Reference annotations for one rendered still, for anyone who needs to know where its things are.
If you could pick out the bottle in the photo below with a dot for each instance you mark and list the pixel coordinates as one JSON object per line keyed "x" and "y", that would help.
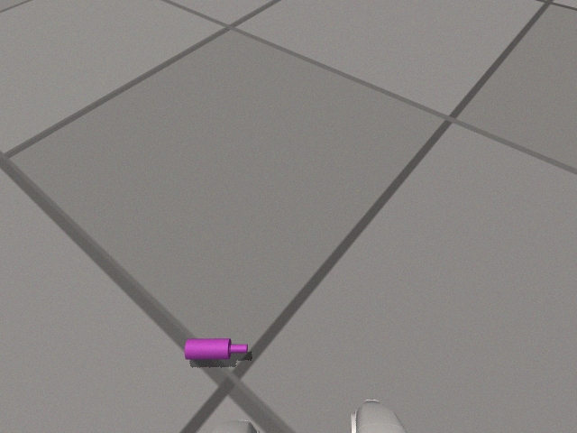
{"x": 212, "y": 348}

